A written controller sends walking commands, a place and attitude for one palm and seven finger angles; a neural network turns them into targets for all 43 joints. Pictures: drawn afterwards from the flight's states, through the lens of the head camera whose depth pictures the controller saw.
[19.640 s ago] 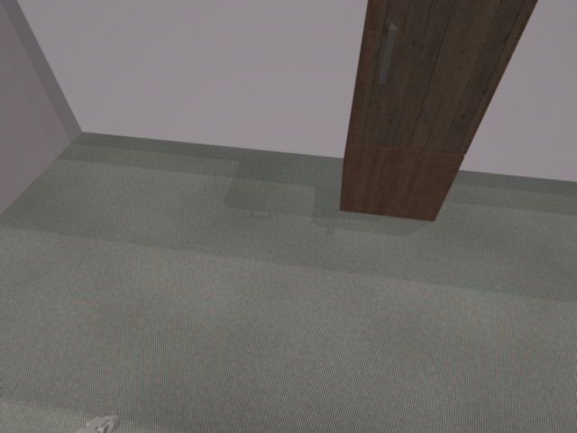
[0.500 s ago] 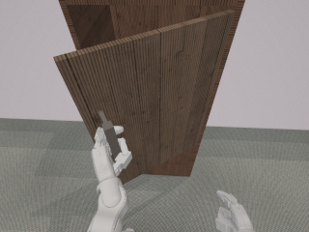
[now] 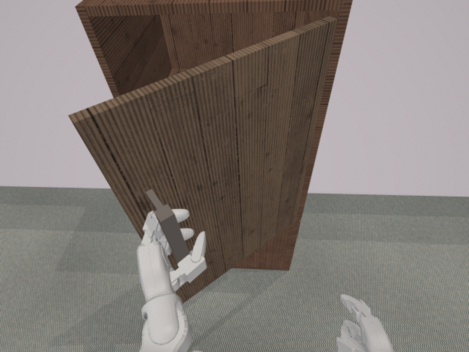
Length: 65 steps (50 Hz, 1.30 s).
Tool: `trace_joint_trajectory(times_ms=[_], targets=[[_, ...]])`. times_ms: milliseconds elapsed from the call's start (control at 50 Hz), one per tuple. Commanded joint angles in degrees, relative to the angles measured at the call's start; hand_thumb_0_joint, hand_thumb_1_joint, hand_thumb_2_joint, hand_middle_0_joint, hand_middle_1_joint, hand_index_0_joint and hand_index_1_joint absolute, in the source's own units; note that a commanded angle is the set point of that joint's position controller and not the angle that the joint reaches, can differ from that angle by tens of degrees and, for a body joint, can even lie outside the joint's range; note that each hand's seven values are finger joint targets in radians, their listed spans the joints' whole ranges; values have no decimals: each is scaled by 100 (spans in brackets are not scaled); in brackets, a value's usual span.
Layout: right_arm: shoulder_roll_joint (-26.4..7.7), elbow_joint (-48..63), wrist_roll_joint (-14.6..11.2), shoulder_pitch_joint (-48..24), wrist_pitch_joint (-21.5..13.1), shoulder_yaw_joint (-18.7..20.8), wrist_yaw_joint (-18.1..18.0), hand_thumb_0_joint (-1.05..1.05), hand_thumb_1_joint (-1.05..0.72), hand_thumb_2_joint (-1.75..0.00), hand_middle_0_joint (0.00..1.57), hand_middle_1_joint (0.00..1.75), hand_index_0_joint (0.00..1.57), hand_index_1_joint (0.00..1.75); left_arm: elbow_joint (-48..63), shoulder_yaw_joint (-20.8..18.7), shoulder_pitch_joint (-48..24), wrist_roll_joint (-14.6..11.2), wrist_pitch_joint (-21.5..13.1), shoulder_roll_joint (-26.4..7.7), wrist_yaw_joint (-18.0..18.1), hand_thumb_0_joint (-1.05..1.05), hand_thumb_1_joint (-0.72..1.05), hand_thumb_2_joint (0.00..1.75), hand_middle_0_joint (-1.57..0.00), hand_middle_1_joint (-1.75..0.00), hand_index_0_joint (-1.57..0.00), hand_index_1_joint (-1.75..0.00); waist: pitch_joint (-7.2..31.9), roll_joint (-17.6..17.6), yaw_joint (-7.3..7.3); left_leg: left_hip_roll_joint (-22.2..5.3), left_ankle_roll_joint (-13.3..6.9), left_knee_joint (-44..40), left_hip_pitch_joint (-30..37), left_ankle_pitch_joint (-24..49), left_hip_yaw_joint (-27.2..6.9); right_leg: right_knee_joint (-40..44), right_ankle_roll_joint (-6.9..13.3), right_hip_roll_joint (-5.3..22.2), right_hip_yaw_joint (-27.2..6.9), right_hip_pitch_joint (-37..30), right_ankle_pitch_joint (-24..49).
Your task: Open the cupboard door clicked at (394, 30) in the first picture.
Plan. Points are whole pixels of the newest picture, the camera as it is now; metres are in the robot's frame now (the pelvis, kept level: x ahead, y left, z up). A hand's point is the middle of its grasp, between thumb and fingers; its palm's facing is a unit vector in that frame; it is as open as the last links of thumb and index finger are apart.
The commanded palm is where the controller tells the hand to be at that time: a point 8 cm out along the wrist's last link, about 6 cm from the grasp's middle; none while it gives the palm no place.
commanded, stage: open thumb and fingers to let go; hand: left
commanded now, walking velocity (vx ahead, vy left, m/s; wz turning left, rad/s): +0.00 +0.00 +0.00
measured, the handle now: (170, 233) +0.30 +0.12 +0.07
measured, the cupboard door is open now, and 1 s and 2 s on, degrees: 40 47 45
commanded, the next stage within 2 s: slide the hand sideways off the handle in 0.56 s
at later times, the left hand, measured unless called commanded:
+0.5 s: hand (192, 254) +0.26 +0.08 +0.07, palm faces +0.28 -0.96 -0.02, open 14.8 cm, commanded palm +0.21 +0.11 +0.07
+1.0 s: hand (198, 289) +0.21 +0.06 +0.07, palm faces -0.15 -0.99 +0.04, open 16.1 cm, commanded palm +0.19 +0.12 +0.07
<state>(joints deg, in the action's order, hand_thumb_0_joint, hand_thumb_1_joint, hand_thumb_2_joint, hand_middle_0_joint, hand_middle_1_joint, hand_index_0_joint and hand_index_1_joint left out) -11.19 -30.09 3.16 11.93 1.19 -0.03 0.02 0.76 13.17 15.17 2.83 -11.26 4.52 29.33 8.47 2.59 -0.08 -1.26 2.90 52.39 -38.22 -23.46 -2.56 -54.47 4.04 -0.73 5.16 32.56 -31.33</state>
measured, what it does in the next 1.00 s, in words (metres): stands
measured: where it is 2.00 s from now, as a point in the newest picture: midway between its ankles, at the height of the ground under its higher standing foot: outside the picture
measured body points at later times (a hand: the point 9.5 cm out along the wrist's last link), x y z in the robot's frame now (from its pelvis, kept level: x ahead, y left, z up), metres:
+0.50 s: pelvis +0.00 +0.01 +0.00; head +0.01 +0.00 +0.45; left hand +0.24 +0.13 +0.07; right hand +0.18 -0.20 -0.09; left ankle +0.03 +0.16 -0.69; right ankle -0.04 -0.07 -0.69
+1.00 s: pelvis -0.02 +0.03 -0.01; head +0.01 +0.01 +0.44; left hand +0.21 +0.12 +0.07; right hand +0.15 -0.19 -0.09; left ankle +0.03 +0.16 -0.69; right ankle -0.04 -0.07 -0.69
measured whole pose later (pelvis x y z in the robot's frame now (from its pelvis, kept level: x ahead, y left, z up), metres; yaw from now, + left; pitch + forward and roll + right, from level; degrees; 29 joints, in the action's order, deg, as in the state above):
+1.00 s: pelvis -0.02 +0.03 -0.01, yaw -2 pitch +8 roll +0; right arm -11.9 -24.4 0.4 15.0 -1.2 -1.1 0.6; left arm 7.4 18.6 20.3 -1.2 -15.5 -1.9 6.2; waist 6.4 3.1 -0.8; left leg -0.7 0.5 56.7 -41.0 -24.2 -0.6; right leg -57.5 1.7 0.0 3.2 35.2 -30.8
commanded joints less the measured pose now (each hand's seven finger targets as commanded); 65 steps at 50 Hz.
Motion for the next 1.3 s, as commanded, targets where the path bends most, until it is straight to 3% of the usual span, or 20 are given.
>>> trace_joint_trajectory(times_ms=[0, 120, 160, 300, 420, 500, 520, 640, 660, 680, 740, 780, 820, 860, 920, 940, 980, 1040, 1160, 1280], targets=[[-442, 1009, -8, -520, -347, 102, -18, 0, -90, -90, 20, 30, 20, 30, 1483, 357, -594, 128, -403, 599, -3, 0, -8, 48, -33, -124, -33, -124, 911, -898, -129, 239, -403, -198, 814, 1233, 113, 1164, -548, 326, -605, -467, 3363], [-468, 1024, -14, -542, -412, 91, 9, 0, -90, -90, 20, 30, 20, 30, 1471, 514, -678, 175, -429, 708, -3, 0, -50, 30, -30, -120, -30, -120, 800, -825, -156, 232, -413, -169, 795, 1106, 66, 1118, -502, 279, -521, -218, 2915], [-470, 1032, -19, -558, -413, 97, 23, 0, -90, -90, 20, 30, 20, 30, 1492, 566, -739, 228, -393, 742, 32, 0, -50, 30, -30, -120, -30, -120, 846, -666, -144, 218, -423, -178, 855, 1124, 67, 1081, -446, 240, -447, -145, 2717], [-459, 1071, -35, -570, -411, 91, 34, 0, -90, -90, 20, 30, 20, 30, 1510, 582, -740, 198, -272, 783, 88, 0, -50, 30, -24, -85, -24, -85, 944, -742, -126, 219, -417, -197, 893, 1151, 63, 1060, -424, 190, -361, -170, 2673], [-441, 1092, -36, -640, -391, 68, 64, 0, -90, -90, 20, 30, 20, 30, 1510, 707, -797, 219, -158, 946, 149, 0, -50, 30, -19, -55, -19, -55, 892, -477, -92, 210, -411, -239, 945, 1164, 55, 1012, -347, 119, -258, -81, 2418], [-431, 1091, -43, -699, -376, 63, 83, 0, -90, -90, 20, 30, 20, 30, 1446, 657, -769, 211, -85, 952, 183, 0, -50, 30, -16, -35, -16, -35, 817, -562, -54, 194, -399, -277, 930, 1117, 38, 1021, -317, 82, -200, -54, 2224], [-441, 1089, -36, -703, -385, 63, 79, 0, -90, -90, 20, 30, 20, 30, 1452, 682, -861, 206, -77, 990, 196, 0, -50, 30, -15, -30, -15, -30, 819, -619, -101, 196, -404, -252, 939, 1088, 39, 1045, -336, 90, -218, -14, 2205], [-435, 1098, -39, -768, -430, 75, 121, 0, -90, -90, 20, 30, 20, 30, 1429, 804, -843, 239, -2, 1145, 230, 0, -50, 30, -15, -30, -15, -30, 798, -524, -55, 182, -407, -259, 931, 1043, 1, 1012, -267, 33, -155, 71, 1888], [-700, 1008, -122, -280, -411, 78, 202, 0, -90, -90, 20, 30, 20, 30, 1646, 1892, -918, 744, -299, 298, -902, 0, -50, 30, -15, -30, -15, -30, 333, -783, -646, 197, -515, -229, 902, 1085, -3, 971, -334, 123, -403, 420, 2235], [-616, 1142, -148, -245, -426, 158, 185, 0, -90, -90, 20, 30, 20, 30, 1984, 1427, -1015, 478, -593, -63, -1534, 0, -50, 30, -15, -30, -15, -30, 753, -612, -396, 203, -529, -178, 887, 1156, 22, 882, -308, 144, -447, 154, 2484], [-621, 1249, -189, -228, -511, 125, 111, 0, -90, -90, 20, 30, 20, 30, 2163, 1245, -999, 107, -994, -487, -2574, 0, -50, 30, -15, -30, -15, -30, 990, -392, -394, 238, -552, -73, 887, 1131, 43, 770, -329, 202, -532, -4, 2678], [-558, 1382, -253, -216, -579, 96, 56, 0, -90, -90, 20, 30, 20, 30, 2163, 977, -704, -284, -1078, -470, -2886, 0, -50, 30, -15, -30, -15, -30, 979, -465, -314, 238, -530, -84, 848, 903, 50, 847, -333, 166, -531, 41, 2269], [-552, 1487, -311, -273, -619, 57, 3, 0, -90, -90, 20, 30, 20, 30, 2136, 690, -584, -553, -1017, -436, -2820, 0, -50, 30, -15, -30, -15, -30, 720, -535, -242, 232, -486, -173, 743, 528, 56, 991, -316, 101, -471, 206, 1473], [-553, 1542, -322, -370, -651, 47, -6, 0, -90, -90, 20, 30, 20, 30, 2056, 467, -432, -641, -934, -387, -2542, 0, -50, 30, -15, -30, -15, -30, 523, -553, -155, 221, -461, -252, 729, 364, 39, 1014, -292, 57, -379, 330, 1091], [-586, 1585, -276, -336, -609, 50, 15, 0, -90, -90, 20, 30, 20, 30, 1953, 204, -211, -508, -822, -474, -2110, 0, -50, 30, -15, -30, -15, -30, 517, -829, -82, 215, -449, -294, 611, 295, 44, 943, -297, 29, -318, 363, 930], [-587, 1615, -261, -347, -587, 71, 34, 0, -90, -90, 20, 30, 20, 30, 1895, 138, 56, -403, -803, -544, -2007, 0, -50, 30, -15, -30, -15, -30, 591, -754, 15, 219, -451, -287, 585, 388, 65, 894, -280, 25, -330, 290, 1022], [-552, 1687, -248, -289, -540, 74, 90, 0, -90, -90, 20, 30, 20, 30, 2055, 194, 229, -249, -816, -531, -1910, 0, -50, 30, -15, -30, -15, -30, 677, -639, 32, 218, -442, -267, 586, 510, 113, 766, -264, 24, -311, 284, 1232], [-555, 1770, -248, -264, -471, 89, 133, 0, -90, -90, 20, 30, 20, 30, 2230, 76, 603, -155, -820, -729, -1885, 0, -50, 30, -15, -30, -15, -30, 783, -510, 126, 216, -438, -273, 553, 633, 145, 708, -226, 9, -324, 138, 1406], [-545, 1891, -286, -296, -406, 48, 105, 0, -90, -90, 20, 30, 20, 30, 2478, -14, 1001, -310, -846, -835, -2058, 0, -50, 30, -15, -30, -15, -30, 341, -475, 55, 202, -438, -248, 402, 384, 210, 821, -265, -9, -387, 313, 1186], [-580, 1921, -303, -166, -471, 80, 60, 0, -90, -90, 20, 30, 20, 30, 2696, -88, 1419, -499, -976, -844, -2301, 0, -50, 30, -15, -30, -15, -30, 479, -551, 3, 196, -442, -127, 422, 547, 184, 682, -300, -44, -349, 353, 1480]])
